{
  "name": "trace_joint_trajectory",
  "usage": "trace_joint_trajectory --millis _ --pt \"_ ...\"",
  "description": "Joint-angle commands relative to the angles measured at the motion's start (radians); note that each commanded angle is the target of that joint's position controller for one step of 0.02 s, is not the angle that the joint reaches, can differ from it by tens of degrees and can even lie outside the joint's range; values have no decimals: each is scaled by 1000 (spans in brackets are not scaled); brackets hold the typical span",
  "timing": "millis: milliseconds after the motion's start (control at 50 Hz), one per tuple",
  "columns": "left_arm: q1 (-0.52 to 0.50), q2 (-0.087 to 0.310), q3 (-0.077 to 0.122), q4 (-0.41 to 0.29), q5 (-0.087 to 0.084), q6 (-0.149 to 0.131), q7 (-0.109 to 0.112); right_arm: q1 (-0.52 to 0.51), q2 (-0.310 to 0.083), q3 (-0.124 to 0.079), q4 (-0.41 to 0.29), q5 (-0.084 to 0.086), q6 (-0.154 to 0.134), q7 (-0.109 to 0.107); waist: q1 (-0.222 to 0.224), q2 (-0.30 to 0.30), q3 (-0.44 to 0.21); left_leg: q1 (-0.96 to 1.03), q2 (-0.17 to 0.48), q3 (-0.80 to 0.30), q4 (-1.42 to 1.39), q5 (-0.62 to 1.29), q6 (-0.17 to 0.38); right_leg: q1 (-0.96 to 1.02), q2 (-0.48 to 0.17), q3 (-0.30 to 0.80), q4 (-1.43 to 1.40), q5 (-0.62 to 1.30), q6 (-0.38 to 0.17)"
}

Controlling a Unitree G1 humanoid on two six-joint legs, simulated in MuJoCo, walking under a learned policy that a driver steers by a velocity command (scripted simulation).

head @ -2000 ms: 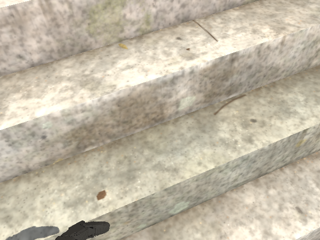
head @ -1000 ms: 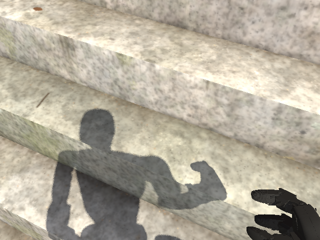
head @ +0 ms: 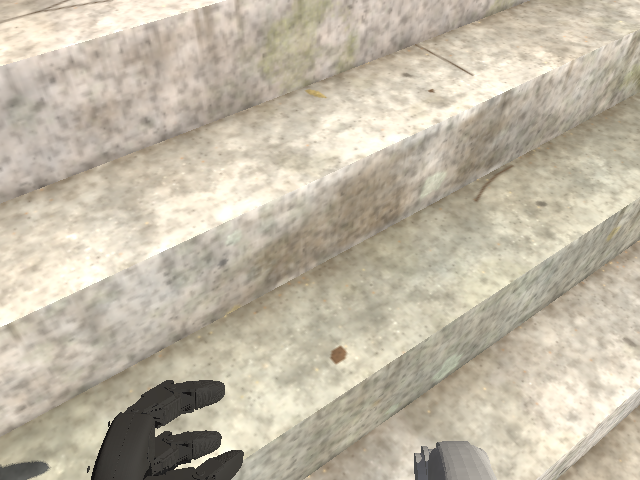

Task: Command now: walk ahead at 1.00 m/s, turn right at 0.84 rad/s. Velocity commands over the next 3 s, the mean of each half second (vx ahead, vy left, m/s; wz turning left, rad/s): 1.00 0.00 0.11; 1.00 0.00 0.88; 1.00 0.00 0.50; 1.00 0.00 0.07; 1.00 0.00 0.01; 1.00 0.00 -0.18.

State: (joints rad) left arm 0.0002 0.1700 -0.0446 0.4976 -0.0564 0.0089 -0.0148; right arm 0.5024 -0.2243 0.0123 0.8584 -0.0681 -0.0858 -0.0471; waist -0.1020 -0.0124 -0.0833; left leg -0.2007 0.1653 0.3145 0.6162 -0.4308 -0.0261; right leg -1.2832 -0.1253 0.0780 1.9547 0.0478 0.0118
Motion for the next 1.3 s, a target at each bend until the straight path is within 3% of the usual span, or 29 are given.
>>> trace_joint_trajectory --millis 20,160,220,240,260,280,300,340,400,420,480,560,620,660,680,720,760,780,820,860,920,980,1140,1180,1200,1240,1260,1280,1300 --pt "-111 14 9 -67 -11 -5 -5 -62 -130 -37 -87 -3 -15 0 44 63 165 123 265 -313 -412 -155 190 -173 -46 30 -96 19 -7" --pt "-200 35 20 -32 4 -26 -53 -54 -190 -66 -57 59 28 5 29 161 215 150 187 -101 -604 527 219 611 15 -237 -1013 -183 -58" --pt "225 195 127 44 27 -69 -50 -159 -290 -80 -62 78 44 0 303 294 -33 249 128 -168 -65 1288 183 1142 112 -162 -1518 -75 -120" --pt "353 223 144 115 51 -61 -50 -235 -227 -65 -101 84 35 -4 353 305 -38 88 70 -175 203 1020 154 1305 52 -80 -1619 38 -104" --pt "406 283 149 205 73 -46 -45 -327 -7 -20 -174 61 10 11 255 64 -21 -340 -69 -232 689 110 95 1512 -94 102 -1424 655 2" --pt "453 350 150 198 133 -47 -25 -129 100 -3 -165 86 -43 25 156 -223 -299 -701 -179 -473 1277 -18 78 1797 -291 218 -1231 1144 -96" --pt "571 310 155 244 152 -49 -43 -153 57 -21 -132 119 -71 35 247 -166 -459 -856 -189 -528 1582 57 68 1813 -375 375 -1401 576 -204" --pt "428 128 97 298 111 -48 -44 -547 202 40 -329 133 -58 74 208 -184 -137 -1216 -120 -464 1846 78 96 1568 -309 285 -1530 -131 -200" --pt "284 28 34 363 107 -79 13 -453 249 87 -399 116 15 123 13 -167 -4 -1293 -89 -530 2155 58 148 1196 -381 156 -1651 -251 -152" --pt "482 -20 32 432 115 -98 21 -531 169 69 -383 79 -22 123 182 -13 -88 -1257 -105 -441 2028 164 155 1478 -269 205 -1622 -31 -162" --pt "567 83 55 455 137 -120 55 -593 162 77 -414 83 0 129 174 0 -179 -1353 -142 -476 1945 58 119 1738 -319 152 -1618 184 -202" --pt "479 72 36 466 113 -110 86 -867 220 122 -532 89 56 167 135 3 43 -1188 -78 -321 1600 124 76 1230 -239 -130 -1839 -28 -92" --pt "388 152 31 483 113 -85 76 -901 173 135 -527 90 66 152 46 -57 -29 -525 -142 -109 1077 44 123 943 -129 -444 -1891 843 -100" --pt "469 375 85 496 86 -100 69 -705 90 95 -494 79 93 103 1 -306 -169 -358 -265 -55 924 -394 110 1243 -235 -405 -1693 1847 -201" --pt "578 310 69 485 76 -113 59 -786 31 74 -505 79 96 91 95 -238 -226 -211 -282 -116 820 -328 154 1177 -195 -369 -1495 1946 -203" --pt "473 462 135 407 50 -142 11 -415 -89 3 -450 74 157 42 -71 -304 -432 74 -280 -350 529 -253 184 1128 -232 -292 -1244 1478 -246" --pt "153 193 104 203 53 -113 0 -437 -161 -56 -306 73 169 45 21 109 -201 101 -212 -637 194 -135 291 546 -34 -147 -578 -62 -189" --pt "29 73 72 90 98 -128 0 -512 -132 -32 -326 -10 141 71 83 288 -173 -98 -122 -945 -16 -393 341 391 107 20 -118 -161 -172" --pt "-22 -74 2 -41 117 -150 -11 -456 -22 -5 -220 41 74 98 157 188 131 -428 -69 -963 -114 -479 274 119 115 69 214 -248 -151" --pt "118 -117 -58 -21 144 -156 -25 -368 6 -15 -126 58 71 107 244 127 132 -429 -118 -880 -122 -313 254 79 80 53 166 -205 -120" --pt "211 2 -47 48 128 -128 -5 -472 -23 -25 -149 45 46 89 289 116 41 -564 -120 -887 -189 -274 322 207 113 -18 130 -149 -45" --pt "56 -52 -76 9 143 -126 13 -428 -37 -15 -112 24 28 84 209 134 33 -518 -108 -937 -215 -112 343 82 135 -50 346 -191 -40" --pt "-215 -144 -139 -118 106 -165 12 -93 -71 -34 -57 78 49 27 68 82 -24 -64 -18 -949 -296 -70 293 -177 57 -29 -7 -332 -34" --pt "-216 -138 -136 -132 101 -154 17 -124 -81 -40 -65 73 47 13 86 147 -45 -171 -8 -882 -367 -15 297 41 28 -77 -192 -287 -28" --pt "-200 -141 -139 -148 114 -140 21 -167 -171 -73 -59 120 67 0 132 240 -109 -364 9 -804 -530 73 293 450 64 -149 -500 -694 -64" --pt "15 0 -45 -107 98 -116 47 -134 -213 -81 -3 109 51 3 247 278 -219 -233 -6 -725 -378 777 261 827 149 -199 -671 -919 -58" --pt "191 106 18 -55 76 -139 38 -167 -196 -80 4 109 40 10 322 136 -290 -118 -4 -611 -59 1248 214 967 89 5 -826 -879 -113" --pt "406 236 59 44 120 -141 43 -283 -139 -75 -79 104 36 43 382 -229 -385 -355 -114 -508 324 1202 175 1125 -38 487 -1110 -1075 -219" --pt "541 282 75 130 129 -134 52 -416 -44 -50 -166 40 19 73 378 -562 -347 -549 -220 -558 703 472 189 1192 -97 829 -1438 -1115 -262"
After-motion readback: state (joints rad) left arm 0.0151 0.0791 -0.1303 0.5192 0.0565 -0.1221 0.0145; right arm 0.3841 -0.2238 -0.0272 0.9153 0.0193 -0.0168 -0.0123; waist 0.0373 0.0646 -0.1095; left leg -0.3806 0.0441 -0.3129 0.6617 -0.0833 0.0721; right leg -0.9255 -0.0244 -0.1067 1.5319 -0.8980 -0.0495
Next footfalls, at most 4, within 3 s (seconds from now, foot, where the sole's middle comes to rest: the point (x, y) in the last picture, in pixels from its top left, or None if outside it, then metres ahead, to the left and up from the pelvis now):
0.24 right None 0.26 -0.27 -0.76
0.76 left None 0.34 0.02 -0.55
1.22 right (390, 332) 0.62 -0.15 -0.35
1.80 left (248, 390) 0.54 0.09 -0.35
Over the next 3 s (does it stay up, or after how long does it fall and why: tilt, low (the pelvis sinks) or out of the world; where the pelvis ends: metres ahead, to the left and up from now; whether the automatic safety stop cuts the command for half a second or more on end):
stays up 0.97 0.31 0.80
